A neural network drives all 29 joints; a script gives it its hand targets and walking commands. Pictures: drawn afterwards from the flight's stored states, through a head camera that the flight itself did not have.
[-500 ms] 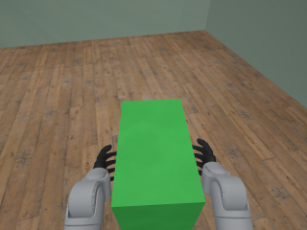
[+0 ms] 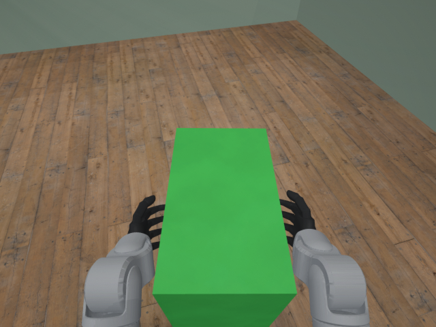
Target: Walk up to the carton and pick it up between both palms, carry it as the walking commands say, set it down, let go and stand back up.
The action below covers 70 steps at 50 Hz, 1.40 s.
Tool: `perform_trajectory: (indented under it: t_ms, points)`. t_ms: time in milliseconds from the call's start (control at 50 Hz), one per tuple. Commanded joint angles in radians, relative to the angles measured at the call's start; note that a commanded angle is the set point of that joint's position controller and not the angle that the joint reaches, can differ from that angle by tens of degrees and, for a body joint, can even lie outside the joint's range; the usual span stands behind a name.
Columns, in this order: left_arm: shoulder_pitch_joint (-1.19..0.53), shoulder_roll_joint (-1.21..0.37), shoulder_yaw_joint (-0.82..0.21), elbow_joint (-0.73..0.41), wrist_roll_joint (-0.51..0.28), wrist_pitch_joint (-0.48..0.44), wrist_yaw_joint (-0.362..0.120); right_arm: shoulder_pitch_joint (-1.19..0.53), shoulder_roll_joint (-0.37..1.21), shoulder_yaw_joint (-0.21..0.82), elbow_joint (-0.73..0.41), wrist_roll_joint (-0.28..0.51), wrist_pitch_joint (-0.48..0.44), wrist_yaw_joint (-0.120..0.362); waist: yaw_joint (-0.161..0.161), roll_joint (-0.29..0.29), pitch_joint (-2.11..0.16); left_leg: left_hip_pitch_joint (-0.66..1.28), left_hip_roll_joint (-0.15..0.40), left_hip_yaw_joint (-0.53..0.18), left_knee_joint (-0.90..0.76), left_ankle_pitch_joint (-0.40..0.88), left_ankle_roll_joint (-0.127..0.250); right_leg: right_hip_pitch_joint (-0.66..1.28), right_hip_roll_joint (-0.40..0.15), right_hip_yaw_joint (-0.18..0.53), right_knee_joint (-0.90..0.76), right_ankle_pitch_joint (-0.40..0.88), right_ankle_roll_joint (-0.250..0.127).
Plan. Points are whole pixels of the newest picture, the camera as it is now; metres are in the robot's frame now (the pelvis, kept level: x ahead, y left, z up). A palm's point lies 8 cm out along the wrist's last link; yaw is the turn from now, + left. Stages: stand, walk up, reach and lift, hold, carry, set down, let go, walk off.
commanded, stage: carry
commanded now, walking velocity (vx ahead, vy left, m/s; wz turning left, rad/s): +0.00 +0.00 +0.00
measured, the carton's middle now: (220, 232) +0.31 -0.01 +0.00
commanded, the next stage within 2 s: none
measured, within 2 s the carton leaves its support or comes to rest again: neither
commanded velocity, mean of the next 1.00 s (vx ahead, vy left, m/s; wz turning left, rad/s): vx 0.00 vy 0.00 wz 0.00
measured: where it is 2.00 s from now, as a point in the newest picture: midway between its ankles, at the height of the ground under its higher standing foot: (205, 239)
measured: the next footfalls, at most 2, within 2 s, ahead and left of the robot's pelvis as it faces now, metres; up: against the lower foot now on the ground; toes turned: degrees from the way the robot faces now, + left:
right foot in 0.06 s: +0.15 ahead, -0.10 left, +0.00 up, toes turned -8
left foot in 0.22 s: +0.10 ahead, +0.09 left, +0.00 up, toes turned +7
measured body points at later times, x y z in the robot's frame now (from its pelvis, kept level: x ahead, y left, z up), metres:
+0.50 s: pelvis +0.20 +0.00 +0.00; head +0.23 +0.01 +0.45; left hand +0.47 +0.14 +0.06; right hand +0.49 -0.12 +0.07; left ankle +0.14 +0.09 -0.73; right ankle +0.11 -0.09 -0.73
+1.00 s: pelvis +0.36 +0.03 -0.02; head +0.37 +0.02 +0.43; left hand +0.63 +0.16 +0.04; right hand +0.64 -0.11 +0.05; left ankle +0.22 +0.10 -0.72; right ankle +0.28 -0.08 -0.74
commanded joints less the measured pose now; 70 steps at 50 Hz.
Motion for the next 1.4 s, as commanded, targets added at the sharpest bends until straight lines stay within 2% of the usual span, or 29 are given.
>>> perform_trajectory:
  t_ms: [0, 40, 80, 140, 220, 300, 380, 400, 460, 500, 520, 620, 680, 720, 780, 840, 880, 920, 960, 980, 1060, 1080, 1100, 1120, 1160, 1200, 1240, 1300, 1380]
  points:
    - [-0.465, -0.968, -0.553, -0.235, -0.223, -0.11, -0.138, -0.369, 0.967, 0.531, -0.152, 0.263, -0.05, 0.181, 0.058, -0.03, -0.499, -0.143, 0.069, 0.034, 0.389, 0.73, -0.059, 0.674, -0.156, 0.137, -0.194, 0.675, -0.119]
    - [-0.459, -0.935, -0.546, -0.207, -0.197, -0.093, -0.138, -0.381, 0.95, 0.539, -0.124, 0.257, -0.026, 0.198, 0.039, -0.266, -0.469, -0.377, -0.069, -0.067, 0.576, -0.21, -0.052, 0.707, -0.388, 0.484, -0.262, 0.899, -0.277]
    - [-0.43, -0.944, -0.512, -0.134, -0.157, -0.08, -0.145, -0.398, 0.962, 0.548, -0.078, 0.262, -0.017, 0.199, 0.031, -0.179, -0.385, -0.281, -0.004, -0.123, 0.301, -0.193, -0.029, 0.542, -0.382, 0.357, -0.289, 0.79, -0.224]
    - [-0.529, -0.998, -0.525, -0.204, -0.208, -0.112, -0.167, -0.478, 1.031, 0.557, -0.116, 0.279, -0.042, 0.204, 0.01, -0.221, -0.4, -0.11, 0.001, -0.055, -0.027, 0.167, -0.067, 0.457, -0.239, 0.124, -0.182, 0.797, -0.107]
    - [-0.524, -1.029, -0.561, -0.248, -0.234, -0.121, -0.17, -0.504, 1.031, 0.553, -0.239, 0.291, -0.079, 0.197, 0.019, 0.06, -0.507, 0.214, 0.193, -0.198, 0.106, 1.103, -0.022, 0.24, -0.154, 0.086, -0.101, 0.472, -0.014]
    - [-0.469, -1.0, -0.572, -0.195, -0.222, -0.1, -0.16, -0.423, 1.001, 0.533, -0.141, 0.272, -0.056, 0.191, 0.033, 0.004, -0.495, 0.136, 0.119, -0.065, 0.263, 1.224, -0.046, 0.413, -0.108, 0.042, -0.13, 0.754, -0.028]
    - [-0.44, -1.003, -0.571, -0.216, -0.239, -0.126, -0.174, -0.422, 0.995, 0.561, -0.202, 0.266, -0.074, 0.184, 0.047, -0.356, -0.493, -0.425, -0.051, 0.019, 0.225, -0.056, -0.085, 0.927, -0.285, 0.222, -0.044, 1.583, -0.13]
    - [-0.418, -1.009, -0.568, -0.185, -0.224, -0.119, -0.175, -0.43, 0.989, 0.569, -0.196, 0.263, -0.071, 0.183, 0.049, -0.315, -0.439, -0.454, -0.061, 0.026, 0.106, -0.086, -0.076, 0.925, -0.291, 0.205, -0.046, 1.559, -0.139]
    - [-0.501, -0.987, -0.595, -0.261, -0.241, -0.123, -0.171, -0.388, 1.01, 0.565, -0.144, 0.268, -0.067, 0.197, -0.003, -0.077, -0.443, 0.096, 0.0, 0.0, -0.142, 0.655, -0.06, 0.432, -0.193, 0.082, 0.128, 1.117, -0.04]
    - [-0.465, -0.931, -0.578, -0.211, -0.204, -0.096, -0.16, -0.378, 0.951, 0.533, -0.095, 0.251, -0.05, 0.191, 0.013, 0.212, -0.4, 0.588, 0.279, -0.239, 0.114, 1.695, 0.06, -0.19, -0.048, -0.021, 0.139, -0.179, 0.018]
    - [-0.491, -0.909, -0.571, -0.198, -0.209, -0.091, -0.163, -0.343, 0.944, 0.517, -0.063, 0.245, -0.043, 0.191, 0.001, 0.169, -0.353, 0.573, 0.288, -0.245, 0.118, 1.729, 0.088, -0.237, -0.031, 0.014, 0.068, -0.242, -0.01]
    - [-0.482, -1.011, -0.562, -0.194, -0.236, -0.115, -0.184, -0.447, 0.98, 0.539, -0.192, 0.257, -0.068, 0.196, 0.028, 0.064, -0.441, 0.21, 0.177, -0.058, 0.23, 1.286, -0.029, 0.29, -0.067, 0.003, -0.202, 0.393, -0.012]
    - [-0.481, -1.041, -0.557, -0.139, -0.204, -0.125, -0.176, -0.537, 1.0, 0.588, -0.226, 0.282, -0.067, 0.203, 0.043, -0.308, -0.457, -0.289, 0.005, -0.019, 0.347, 0.127, -0.098, 0.721, -0.285, 0.278, -0.044, 1.518, -0.178]
    - [-0.451, -1.035, -0.54, -0.141, -0.2, -0.127, -0.177, -0.487, 1.002, 0.599, -0.185, 0.282, -0.06, 0.204, 0.033, -0.309, -0.373, -0.349, -0.022, -0.019, 0.156, -0.14, -0.069, 0.748, -0.323, 0.235, -0.041, 1.539, -0.177]
    - [-0.486, -0.984, -0.518, -0.138, -0.191, -0.121, -0.173, -0.502, 0.991, 0.571, -0.128, 0.268, -0.054, 0.203, 0.015, -0.167, -0.386, 0.064, 0.063, -0.064, 0.031, 0.526, -0.062, 0.349, -0.23, 0.108, -0.039, 0.914, -0.036]
    - [-0.596, -0.989, -0.577, -0.257, -0.229, -0.145, -0.165, -0.421, 1.014, 0.531, -0.099, 0.27, -0.081, 0.212, 0.004, 0.243, -0.406, 0.486, 0.229, -0.166, 0.216, 1.723, 0.009, -0.063, -0.031, -0.05, 0.068, 0.032, -0.003]
    - [-0.547, -0.97, -0.568, -0.156, -0.198, -0.125, -0.164, -0.421, 0.973, 0.523, -0.058, 0.251, -0.063, 0.211, 0.014, 0.196, -0.338, 0.424, 0.192, -0.123, 0.272, 1.857, 0.01, -0.025, 0.029, -0.093, -0.087, -0.043, -0.02]
    - [-0.453, -0.997, -0.543, -0.143, -0.206, -0.13, -0.177, -0.455, 0.975, 0.556, -0.152, 0.266, -0.074, 0.202, 0.056, -0.017, -0.44, 0.142, 0.125, -0.021, 0.499, 1.496, -0.039, 0.398, -0.024, -0.05, -0.211, 0.553, -0.029]
    - [-0.486, -1.001, -0.541, -0.135, -0.208, -0.137, -0.174, -0.467, 0.983, 0.556, -0.148, 0.254, -0.068, 0.202, 0.056, -0.409, -0.417, -0.565, -0.046, -0.008, 0.683, -0.203, -0.083, 0.912, -0.327, 0.323, -0.065, 1.696, -0.236]
    - [-0.43, -1.013, -0.527, -0.08, -0.189, -0.137, -0.171, -0.454, 0.973, 0.577, -0.138, 0.252, -0.068, 0.202, 0.049, -0.42, -0.347, -0.695, -0.043, -0.046, 0.619, -0.354, -0.054, 0.956, -0.356, 0.348, -0.062, 1.774, -0.261]
    - [-0.521, -0.862, -0.424, 0.142, -0.08, -0.209, -0.204, -0.426, 0.857, 0.388, 0.245, 0.11, -0.144, 0.244, 0.002, -0.103, -0.277, -0.114, -0.088, 0.067, -0.015, 0.342, -0.05, 0.423, -0.223, 0.028, 0.061, 1.071, -0.065]
    - [-0.509, -0.854, -0.416, 0.139, -0.076, -0.233, -0.213, -0.478, 0.854, 0.394, 0.185, 0.116, -0.177, 0.247, -0.019, -0.048, -0.348, 0.185, 0.012, -0.02, 0.025, 0.797, -0.044, 0.209, -0.191, 0.006, 0.186, 0.663, -0.011]
    - [-0.638, -0.978, -0.6, -0.212, -0.205, -0.244, -0.206, -0.482, 0.961, 0.487, -0.048, 0.215, -0.186, 0.242, 0.005, 0.274, -0.375, 0.361, 0.229, -0.326, 0.039, 1.478, 0.025, -0.055, -0.061, -0.017, 0.303, -0.106, 0.043]
    - [-0.631, -0.958, -0.578, -0.146, -0.191, -0.243, -0.214, -0.439, 0.971, 0.453, 0.061, 0.181, -0.185, 0.242, 0.026, 0.19, -0.403, 0.357, 0.287, -0.375, 0.064, 1.579, 0.076, -0.013, -0.039, 0.072, 0.304, -0.286, 0.001]
    - [-0.693, -0.856, -0.442, 0.239, -0.066, -0.345, -0.261, -0.461, 0.856, 0.27, 0.408, 0.005, -0.296, 0.275, 0.012, 0.113, -0.298, 0.326, 0.248, -0.337, 0.089, 1.524, 0.094, -0.081, -0.017, 0.083, 0.189, -0.278, -0.023]
    - [-0.684, -0.908, -0.533, -0.054, -0.168, -0.391, -0.23, -0.529, 0.899, 0.403, 0.093, 0.156, -0.334, 0.263, 0.011, 0.124, -0.361, 0.44, 0.202, -0.231, 0.124, 1.535, 0.06, -0.104, -0.012, 0.048, 0.172, -0.205, -0.025]
    - [-0.617, -0.924, -0.483, 0.177, -0.112, -0.427, -0.262, -0.585, 0.892, 0.425, 0.202, 0.108, -0.386, 0.292, 0.011, 0.106, -0.429, 0.498, 0.213, -0.218, 0.189, 1.532, 0.052, -0.068, -0.004, 0.06, 0.107, -0.103, -0.03]
    - [-0.504, -0.907, -0.508, -0.029, -0.177, -0.423, -0.244, -0.549, 0.902, 0.527, -0.05, 0.197, -0.381, 0.26, 0.03, 0.0, -0.518, 0.345, 0.167, -0.137, 0.269, 1.324, 0.038, 0.224, -0.026, 0.033, -0.115, 0.224, -0.057]
    - [-0.403, -0.798, -0.414, 0.27, -0.02, -0.393, -0.253, -0.401, 0.793, 0.441, 0.235, 0.044, -0.336, 0.27, 0.03, -0.312, -0.514, -0.201, -0.009, -0.105, 0.306, -0.028, -0.047, 0.666, -0.31, 0.327, -0.049, 1.37, -0.237]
